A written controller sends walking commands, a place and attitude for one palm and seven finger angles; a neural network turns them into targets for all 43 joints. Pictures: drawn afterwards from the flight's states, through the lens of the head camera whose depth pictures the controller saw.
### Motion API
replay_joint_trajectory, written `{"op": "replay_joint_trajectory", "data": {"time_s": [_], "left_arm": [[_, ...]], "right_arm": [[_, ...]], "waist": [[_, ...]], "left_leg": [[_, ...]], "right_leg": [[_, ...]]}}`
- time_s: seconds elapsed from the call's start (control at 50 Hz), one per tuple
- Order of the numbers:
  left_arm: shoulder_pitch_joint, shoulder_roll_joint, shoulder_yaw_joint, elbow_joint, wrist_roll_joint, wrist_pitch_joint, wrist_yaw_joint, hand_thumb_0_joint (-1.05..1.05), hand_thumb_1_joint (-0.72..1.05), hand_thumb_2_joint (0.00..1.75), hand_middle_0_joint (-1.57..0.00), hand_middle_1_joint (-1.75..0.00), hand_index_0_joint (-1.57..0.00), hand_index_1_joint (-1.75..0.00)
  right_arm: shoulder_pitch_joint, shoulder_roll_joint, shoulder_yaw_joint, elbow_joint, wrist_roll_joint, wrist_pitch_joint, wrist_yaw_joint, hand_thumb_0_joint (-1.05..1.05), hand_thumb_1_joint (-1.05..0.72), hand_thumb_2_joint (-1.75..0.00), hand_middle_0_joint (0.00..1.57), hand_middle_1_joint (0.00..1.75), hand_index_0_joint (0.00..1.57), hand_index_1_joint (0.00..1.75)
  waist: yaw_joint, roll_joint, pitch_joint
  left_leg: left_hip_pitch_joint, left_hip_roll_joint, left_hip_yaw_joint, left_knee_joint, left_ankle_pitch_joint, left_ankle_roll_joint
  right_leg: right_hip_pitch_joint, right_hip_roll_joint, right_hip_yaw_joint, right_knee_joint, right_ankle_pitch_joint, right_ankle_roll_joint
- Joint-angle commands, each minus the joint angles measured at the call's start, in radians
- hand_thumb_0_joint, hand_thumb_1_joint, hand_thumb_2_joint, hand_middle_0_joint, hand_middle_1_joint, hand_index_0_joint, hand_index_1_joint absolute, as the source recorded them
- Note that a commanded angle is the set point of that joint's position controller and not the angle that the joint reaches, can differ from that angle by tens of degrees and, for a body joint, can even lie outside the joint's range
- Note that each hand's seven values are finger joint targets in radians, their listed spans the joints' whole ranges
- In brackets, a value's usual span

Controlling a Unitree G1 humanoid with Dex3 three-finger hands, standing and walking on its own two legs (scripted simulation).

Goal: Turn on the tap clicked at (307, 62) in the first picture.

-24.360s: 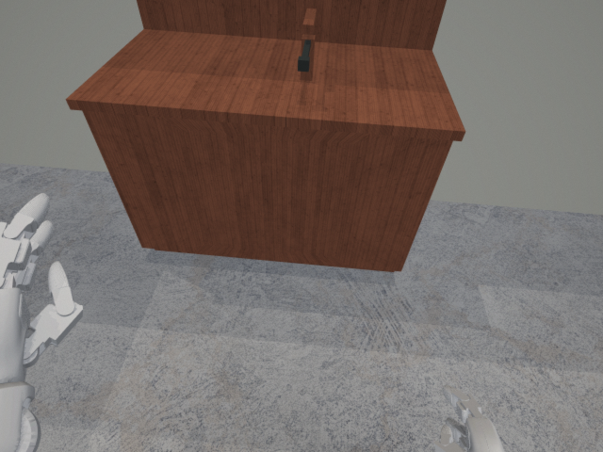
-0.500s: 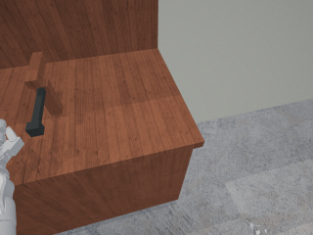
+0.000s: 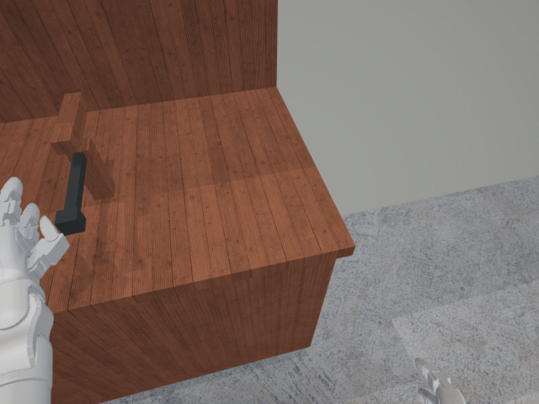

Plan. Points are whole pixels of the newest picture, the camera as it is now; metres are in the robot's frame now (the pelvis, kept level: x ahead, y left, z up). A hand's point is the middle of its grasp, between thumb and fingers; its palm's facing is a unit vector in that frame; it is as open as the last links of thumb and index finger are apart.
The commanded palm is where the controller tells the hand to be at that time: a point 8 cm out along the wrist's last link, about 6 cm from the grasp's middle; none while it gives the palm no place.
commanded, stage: push the lever round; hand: left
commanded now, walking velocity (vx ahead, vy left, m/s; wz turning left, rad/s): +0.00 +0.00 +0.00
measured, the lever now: (70, 221) +0.33 +0.31 +0.11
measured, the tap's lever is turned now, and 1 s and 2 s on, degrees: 2 24 48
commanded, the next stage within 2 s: none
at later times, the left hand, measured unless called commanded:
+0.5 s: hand (85, 237) +0.31 +0.29 +0.10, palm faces +0.56 -0.82 -0.07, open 7.8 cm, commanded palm +0.27 +0.31 +0.10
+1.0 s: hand (117, 226) +0.33 +0.25 +0.10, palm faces +0.64 -0.76 -0.05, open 7.7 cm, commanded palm +0.28 +0.27 +0.10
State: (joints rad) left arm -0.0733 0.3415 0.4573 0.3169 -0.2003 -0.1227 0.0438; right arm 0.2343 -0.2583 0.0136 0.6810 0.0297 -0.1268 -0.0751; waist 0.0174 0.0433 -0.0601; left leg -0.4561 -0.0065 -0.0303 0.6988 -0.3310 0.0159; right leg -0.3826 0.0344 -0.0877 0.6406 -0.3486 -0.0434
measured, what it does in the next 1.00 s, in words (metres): stands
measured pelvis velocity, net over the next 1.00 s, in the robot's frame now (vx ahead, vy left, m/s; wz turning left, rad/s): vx -0.01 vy -0.02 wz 0.01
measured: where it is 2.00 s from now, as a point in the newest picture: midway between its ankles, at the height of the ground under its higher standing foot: outside the picture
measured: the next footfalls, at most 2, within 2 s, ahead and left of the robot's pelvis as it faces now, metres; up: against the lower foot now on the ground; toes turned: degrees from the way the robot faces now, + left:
none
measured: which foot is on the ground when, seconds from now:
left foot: down 0.00-1.00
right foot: down 0.00-1.00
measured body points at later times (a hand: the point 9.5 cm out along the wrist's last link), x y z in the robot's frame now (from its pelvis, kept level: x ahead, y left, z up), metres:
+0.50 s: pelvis -0.01 -0.01 +0.00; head +0.01 -0.02 +0.45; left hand +0.27 +0.33 +0.10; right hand +0.14 -0.26 -0.11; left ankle +0.01 +0.11 -0.72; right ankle -0.01 -0.09 -0.72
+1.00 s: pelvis -0.01 -0.02 +0.00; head +0.01 -0.03 +0.45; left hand +0.29 +0.29 +0.10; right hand +0.15 -0.26 -0.11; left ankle +0.01 +0.11 -0.72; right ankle -0.01 -0.09 -0.72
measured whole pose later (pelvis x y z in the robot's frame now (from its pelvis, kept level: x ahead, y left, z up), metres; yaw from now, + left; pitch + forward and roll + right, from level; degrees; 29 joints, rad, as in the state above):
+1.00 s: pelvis -0.01 -0.02 +0.00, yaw +0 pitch +5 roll -1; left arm -0.17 0.18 0.30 0.29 -0.10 -0.08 0.39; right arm 0.19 -0.25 0.01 0.70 0.01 -0.05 -0.06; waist 0.01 0.04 -0.07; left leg -0.46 0.00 -0.04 0.70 -0.32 0.00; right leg -0.40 0.04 -0.10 0.67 -0.36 -0.06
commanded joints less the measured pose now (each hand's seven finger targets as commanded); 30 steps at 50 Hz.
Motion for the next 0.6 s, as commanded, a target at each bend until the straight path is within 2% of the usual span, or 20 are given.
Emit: {"op": "replay_joint_trajectory", "data": {"time_s": [0.0,0.02,0.04,0.06,0.1,0.12,0.16,0.2,0.22,0.24,0.28,0.32,0.38,0.42,0.44,0.48,0.52,0.54,0.56,0.58], "left_arm": [[-0.235,0.223,0.016,-0.232,-0.005,-0.092,0.014,0.0,0.9,0.9,-0.15,-0.15,-0.15,-0.15],[-0.23,0.243,0.039,-0.213,-0.001,-0.084,0.019,0.0,0.9,0.9,-0.15,-0.15,-0.15,-0.15],[-0.23,0.234,0.033,-0.21,-0.006,-0.076,0.017,0.0,0.9,0.9,-0.15,-0.15,-0.15,-0.15],[-0.239,0.266,0.053,-0.209,-0.005,-0.069,0.017,0.0,0.9,0.9,-0.15,-0.15,-0.15,-0.15],[-0.23,0.259,0.042,-0.229,-0.003,-0.059,0.016,0.0,0.9,0.9,-0.15,-0.15,-0.15,-0.15],[-0.241,0.285,0.063,-0.228,0.007,-0.057,0.025,0.0,0.9,0.9,-0.15,-0.15,-0.15,-0.15],[-0.282,0.255,0.026,-0.233,0.011,-0.059,0.03,0.0,0.9,0.9,-0.15,-0.15,-0.15,-0.15],[-0.292,0.252,0.029,-0.235,0.006,-0.068,0.035,0.0,0.9,0.9,-0.15,-0.15,-0.15,-0.15],[-0.275,0.269,0.047,-0.23,0.011,-0.073,0.039,0.0,0.9,0.9,-0.15,-0.15,-0.15,-0.15],[-0.285,0.238,0.022,-0.216,0.006,-0.074,0.038,0.0,0.9,0.9,-0.15,-0.15,-0.15,-0.15],[-0.333,0.223,0.002,-0.211,0.001,-0.079,0.04,0.0,0.9,0.9,-0.15,-0.15,-0.15,-0.15],[-0.352,0.22,-0.005,-0.215,0.009,-0.082,0.055,0.0,0.9,0.9,-0.15,-0.15,-0.15,-0.15],[-0.404,0.187,-0.05,-0.204,0.023,-0.079,0.082,0.0,0.9,0.9,-0.15,-0.15,-0.15,-0.15],[-0.412,0.189,-0.049,-0.219,0.04,-0.078,0.112,0.0,0.9,0.9,-0.15,-0.15,-0.15,-0.15],[-0.425,0.152,-0.085,-0.224,0.046,-0.079,0.123,0.0,0.9,0.9,-0.15,-0.15,-0.15,-0.15],[-0.399,0.136,-0.093,-0.23,0.049,-0.078,0.146,0.0,0.9,0.9,-0.15,-0.15,-0.15,-0.15],[-0.4,0.164,-0.064,-0.201,0.061,-0.07,0.175,0.0,0.9,0.9,-0.15,-0.15,-0.15,-0.15],[-0.433,0.141,-0.083,-0.204,0.056,-0.071,0.185,0.0,0.9,0.9,-0.15,-0.15,-0.15,-0.15],[-0.398,0.16,-0.058,-0.173,0.059,-0.065,0.194,0.0,0.9,0.9,-0.15,-0.15,-0.15,-0.15],[-0.422,0.152,-0.067,-0.201,0.06,-0.067,0.203,0.0,0.9,0.9,-0.15,-0.15,-0.15,-0.15]], "right_arm": [[-0.057,-0.142,-0.052,-0.124,0.006,-0.053,-0.011,0.0,-0.9,-0.9,0.2,0.3,0.2,0.3],[-0.057,-0.141,-0.051,-0.117,0.009,-0.05,-0.014,0.0,-0.9,-0.9,0.2,0.3,0.2,0.3],[-0.058,-0.144,-0.052,-0.122,0.011,-0.048,-0.015,0.0,-0.9,-0.9,0.2,0.3,0.2,0.3],[-0.062,-0.145,-0.052,-0.122,0.012,-0.045,-0.017,0.0,-0.9,-0.9,0.2,0.3,0.2,0.3],[-0.069,-0.141,-0.05,-0.131,0.012,-0.045,-0.018,0.0,-0.9,-0.9,0.2,0.3,0.2,0.3],[-0.07,-0.14,-0.047,-0.124,0.01,-0.041,-0.021,0.0,-0.9,-0.9,0.2,0.3,0.2,0.3],[-0.073,-0.136,-0.044,-0.126,0.011,-0.04,-0.02,0.0,-0.9,-0.9,0.2,0.3,0.2,0.3],[-0.07,-0.137,-0.047,-0.122,0.008,-0.043,-0.019,0.0,-0.9,-0.9,0.2,0.3,0.2,0.3],[-0.071,-0.136,-0.046,-0.117,0.007,-0.042,-0.019,0.0,-0.9,-0.9,0.2,0.3,0.2,0.3],[-0.069,-0.135,-0.044,-0.119,0.008,-0.041,-0.018,0.0,-0.9,-0.9,0.2,0.3,0.2,0.3],[-0.073,-0.135,-0.043,-0.118,0.009,-0.044,-0.019,0.0,-0.9,-0.9,0.2,0.3,0.2,0.3],[-0.08,-0.133,-0.041,-0.115,0.011,-0.045,-0.021,0.0,-0.9,-0.9,0.2,0.3,0.2,0.3],[-0.08,-0.135,-0.039,-0.115,0.008,-0.046,-0.019,0.0,-0.9,-0.9,0.2,0.3,0.2,0.3],[-0.083,-0.134,-0.041,-0.111,0.005,-0.045,-0.019,0.0,-0.9,-0.9,0.2,0.3,0.2,0.3],[-0.084,-0.132,-0.041,-0.114,0.005,-0.046,-0.016,0.0,-0.9,-0.9,0.2,0.3,0.2,0.3],[-0.083,-0.132,-0.044,-0.119,0.0,-0.046,-0.012,0.0,-0.9,-0.9,0.2,0.3,0.2,0.3],[-0.085,-0.134,-0.041,-0.107,-0.003,-0.037,-0.013,0.0,-0.9,-0.9,0.2,0.3,0.2,0.3],[-0.086,-0.131,-0.039,-0.111,-0.003,-0.034,-0.01,0.0,-0.9,-0.9,0.2,0.3,0.2,0.3],[-0.089,-0.132,-0.042,-0.112,-0.001,-0.029,-0.011,0.0,-0.9,-0.9,0.2,0.3,0.2,0.3],[-0.094,-0.13,-0.04,-0.118,-0.004,-0.026,-0.009,0.0,-0.9,-0.9,0.2,0.3,0.2,0.3]], "waist": [[-0.019,0.021,-0.199],[-0.016,0.015,-0.18],[-0.015,0.005,-0.195],[-0.012,0.003,-0.19],[-0.004,0.023,-0.209],[-0.003,0.038,-0.201],[-0.019,0.039,-0.192],[-0.021,0.026,-0.199],[-0.011,0.051,-0.2],[-0.024,0.019,-0.195],[-0.03,0.015,-0.194],[-0.028,0.055,-0.182],[-0.043,0.03,-0.186],[-0.038,0.043,-0.2],[-0.044,0.046,-0.203],[-0.035,0.027,-0.235],[-0.03,0.018,-0.214],[-0.045,-0.026,-0.217],[-0.029,-0.034,-0.211],[-0.032,-0.023,-0.223]], "left_leg": [[0.148,-0.005,-0.042,-0.089,0.244,0.007],[0.139,-0.005,-0.039,-0.09,0.236,0.008],[0.131,-0.009,-0.036,-0.093,0.223,0.01],[0.126,-0.009,-0.032,-0.095,0.22,0.01],[0.128,-0.014,-0.024,-0.096,0.223,0.013],[0.126,-0.014,-0.027,-0.094,0.219,0.014],[0.127,-0.014,-0.028,-0.096,0.198,0.014],[0.131,-0.014,-0.027,-0.089,0.203,0.016],[0.128,-0.015,-0.026,-0.088,0.194,0.016],[0.124,-0.015,-0.027,-0.088,0.188,0.018],[0.116,-0.016,-0.026,-0.085,0.166,0.018],[0.114,-0.017,-0.026,-0.084,0.14,0.019],[0.112,-0.017,-0.034,-0.086,0.116,0.019],[0.122,-0.017,-0.039,-0.085,0.11,0.019],[0.129,-0.017,-0.039,-0.085,0.111,0.018],[0.131,-0.019,-0.039,-0.08,0.126,0.018],[0.109,-0.021,-0.038,-0.08,0.111,0.019],[0.106,-0.021,-0.038,-0.079,0.109,0.02],[0.089,-0.02,-0.032,-0.079,0.105,0.02],[0.093,-0.022,-0.028,-0.078,0.118,0.02]], "right_leg": [[0.026,-0.003,0.047,-0.074,0.251,0.017],[0.028,-0.003,0.045,-0.077,0.248,0.016],[0.035,-0.006,0.049,-0.079,0.244,0.019],[0.043,-0.008,0.052,-0.082,0.248,0.018],[0.061,-0.011,0.058,-0.084,0.257,0.019],[0.058,-0.011,0.059,-0.086,0.252,0.018],[0.04,-0.01,0.059,-0.088,0.23,0.019],[0.044,-0.009,0.062,-0.088,0.243,0.02],[0.045,-0.009,0.064,-0.09,0.231,0.018],[0.04,-0.009,0.062,-0.09,0.229,0.02],[0.034,-0.011,0.067,-0.093,0.217,0.022],[0.019,-0.012,0.07,-0.098,0.185,0.02],[0.002,-0.014,0.068,-0.097,0.161,0.022],[-0.001,-0.014,0.066,-0.095,0.149,0.02],[-0.005,-0.016,0.066,-0.094,0.15,0.02],[0.013,-0.016,0.065,-0.089,0.169,0.021],[0.012,-0.017,0.068,-0.094,0.157,0.023],[0.016,-0.019,0.067,-0.095,0.162,0.027],[0.026,-0.019,0.073,-0.1,0.159,0.027],[0.036,-0.022,0.073,-0.096,0.177,0.028]]}}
